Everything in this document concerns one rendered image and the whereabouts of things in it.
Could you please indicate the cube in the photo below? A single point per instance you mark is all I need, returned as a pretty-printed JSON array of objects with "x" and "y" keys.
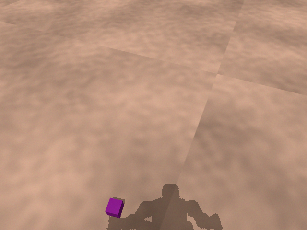
[{"x": 114, "y": 207}]

